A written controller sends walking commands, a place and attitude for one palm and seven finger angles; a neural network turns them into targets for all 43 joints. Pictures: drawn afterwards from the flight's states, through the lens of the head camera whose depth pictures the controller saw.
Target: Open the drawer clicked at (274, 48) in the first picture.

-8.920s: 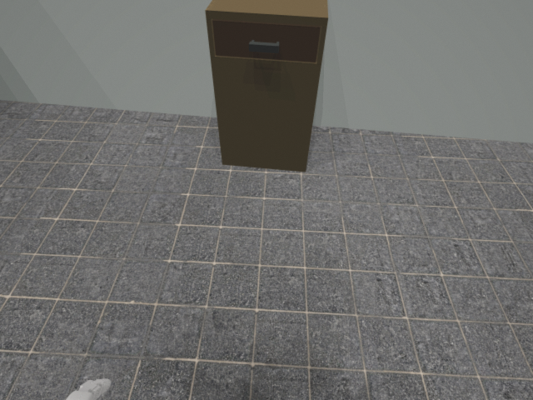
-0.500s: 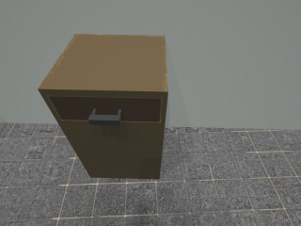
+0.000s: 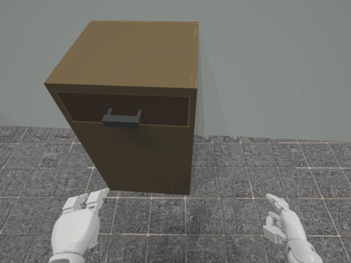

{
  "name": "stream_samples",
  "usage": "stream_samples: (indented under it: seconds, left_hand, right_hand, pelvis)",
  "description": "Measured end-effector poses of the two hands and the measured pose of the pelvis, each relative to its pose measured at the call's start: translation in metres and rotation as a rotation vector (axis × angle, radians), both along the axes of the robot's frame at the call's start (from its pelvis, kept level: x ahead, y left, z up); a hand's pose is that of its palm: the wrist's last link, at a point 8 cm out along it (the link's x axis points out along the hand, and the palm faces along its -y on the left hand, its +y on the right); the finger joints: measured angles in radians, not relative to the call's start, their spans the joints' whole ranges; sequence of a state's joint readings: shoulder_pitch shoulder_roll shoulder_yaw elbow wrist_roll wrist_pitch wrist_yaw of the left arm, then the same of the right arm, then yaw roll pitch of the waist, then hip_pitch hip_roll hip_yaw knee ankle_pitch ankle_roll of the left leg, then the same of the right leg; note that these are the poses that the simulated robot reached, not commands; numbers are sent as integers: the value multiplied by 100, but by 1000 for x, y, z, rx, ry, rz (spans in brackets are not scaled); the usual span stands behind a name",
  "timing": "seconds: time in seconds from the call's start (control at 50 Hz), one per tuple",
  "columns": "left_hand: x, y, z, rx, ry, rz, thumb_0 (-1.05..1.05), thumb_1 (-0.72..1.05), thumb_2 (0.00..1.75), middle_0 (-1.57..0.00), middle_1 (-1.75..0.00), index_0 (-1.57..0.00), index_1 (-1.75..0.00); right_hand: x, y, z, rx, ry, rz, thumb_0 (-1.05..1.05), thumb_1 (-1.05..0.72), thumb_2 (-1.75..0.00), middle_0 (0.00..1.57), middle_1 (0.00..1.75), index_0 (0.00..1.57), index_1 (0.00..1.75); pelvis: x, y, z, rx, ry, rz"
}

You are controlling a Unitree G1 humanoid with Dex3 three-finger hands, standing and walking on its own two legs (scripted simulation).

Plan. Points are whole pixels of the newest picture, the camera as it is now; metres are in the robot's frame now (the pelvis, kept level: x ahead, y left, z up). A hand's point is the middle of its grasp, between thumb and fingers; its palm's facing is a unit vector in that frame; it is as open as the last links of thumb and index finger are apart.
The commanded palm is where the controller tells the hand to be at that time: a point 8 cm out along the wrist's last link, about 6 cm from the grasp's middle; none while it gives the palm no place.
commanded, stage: raise the hand with hooked fingers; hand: left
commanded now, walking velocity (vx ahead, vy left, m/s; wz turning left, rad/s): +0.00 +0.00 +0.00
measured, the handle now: (123, 116) +0.55 +0.24 -0.04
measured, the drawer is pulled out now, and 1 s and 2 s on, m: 0.00 0.00 0.00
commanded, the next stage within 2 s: move the hooked fingers above the handle in 1.52 s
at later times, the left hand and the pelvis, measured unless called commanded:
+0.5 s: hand (84, 202) +0.23 +0.24 +0.01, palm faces -0.11 -0.12 -0.99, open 11.3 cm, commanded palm +0.22 +0.24 +0.08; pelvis +0.01 -0.01 +0.00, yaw +1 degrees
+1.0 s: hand (68, 158) +0.30 +0.27 +0.09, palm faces +0.06 -0.08 -1.00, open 13.7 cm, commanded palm +0.27 +0.28 +0.14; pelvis +0.01 +0.03 +0.02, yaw +1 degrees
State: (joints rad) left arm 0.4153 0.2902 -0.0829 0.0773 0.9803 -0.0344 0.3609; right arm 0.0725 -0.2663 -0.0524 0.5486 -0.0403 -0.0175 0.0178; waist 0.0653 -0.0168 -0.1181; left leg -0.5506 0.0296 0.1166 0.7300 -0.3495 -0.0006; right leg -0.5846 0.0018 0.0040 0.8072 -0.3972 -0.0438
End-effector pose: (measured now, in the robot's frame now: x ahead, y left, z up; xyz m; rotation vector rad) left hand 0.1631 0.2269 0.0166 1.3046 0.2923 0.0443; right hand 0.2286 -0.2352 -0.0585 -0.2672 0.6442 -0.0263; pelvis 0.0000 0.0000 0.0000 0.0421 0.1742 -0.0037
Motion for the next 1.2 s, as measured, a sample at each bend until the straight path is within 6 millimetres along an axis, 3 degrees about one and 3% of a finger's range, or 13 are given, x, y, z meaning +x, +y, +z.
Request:
stream_samples:
  seconds: [0.06,0.1,0.14,0.2,0.28,0.36,0.48,0.56,0.7,0.78,0.94,1.06,1.2]
  left_hand:
    - [-29,-2,-17,61,34,-10,0,59,76,-23,-50,-23,-50]
    - [-37,2,-17,101,2,-10,0,53,74,-24,-53,-24,-53]
    - [-33,8,-7,141,-78,-15,0,48,72,-25,-56,-25,-56]
    - [-12,14,15,201,-223,-39,0,40,69,-26,-61,-26,-61]
    - [27,17,43,254,-314,-22,0,31,65,-27,-67,-26,-67]
    - [52,17,54,218,-212,45,0,23,61,-27,-73,-26,-73]
    - [55,13,50,149,-37,-34,0,9,55,-27,-82,-27,-81]
    - [55,13,56,142,-96,-124,0,0,51,-29,-88,-28,-88]
    - [72,34,85,201,-301,-84,0,-16,44,-30,-98,-29,-98]
    - [87,46,93,202,-279,-11,0,-25,40,-30,-104,-30,-104]
    - [106,42,115,178,-216,-74,0,-41,33,-32,-115,-31,-115]
    - [115,55,130,197,-208,-85,0,-47,31,-32,-118,-31,-118]
    - [124,64,147,194,-205,-86,0,-48,30,-32,-120,-31,-119]
  right_hand:
    - [18,3,-1,-43,4,70,1,-90,-90,20,30,20,30]
    - [26,7,-7,-58,9,102,1,-90,-90,20,30,20,30]
    - [30,13,-16,-54,12,123,1,-90,-90,20,30,20,30]
    - [28,24,-33,-19,22,139,1,-90,-90,20,30,20,30]
    - [8,36,-52,64,82,110,1,-90,-90,20,30,20,30]
    - [-26,36,-58,127,184,35,1,-90,-90,20,30,20,30]
    - [-65,12,-52,64,275,-53,1,-90,-90,20,30,20,30]
    - [-73,-7,-47,-19,303,-78,1,-90,-90,20,30,20,30]
    - [-55,-7,-40,-29,258,-107,1,-90,-90,20,30,20,30]
    - [-37,11,-32,20,208,-104,1,-90,-90,20,30,20,30]
    - [-11,57,-8,76,131,-31,1,-90,-90,20,30,20,30]
    - [-11,73,-5,81,153,10,1,-90,-90,20,30,20,30]
    - [-28,68,-13,69,222,1,1,-90,-90,20,30,20,30]
  pelvis:
    - [-3,-9,-8,-1,18,25]
    - [-5,-13,-14,-5,24,43]
    - [-6,-16,-21,-12,27,60]
    - [-8,-19,-30,-20,26,75]
    - [-10,-18,-31,-24,14,77]
    - [-4,-15,-15,-10,-5,49]
    - [5,-8,2,-6,-33,9]
    - [7,-2,5,-17,-36,18]
    - [9,13,4,-31,-35,29]
    - [10,20,7,-32,-55,26]
    - [12,30,17,-35,-108,24]
    - [10,33,22,-40,-129,33]
    - [9,35,26,-44,-133,42]
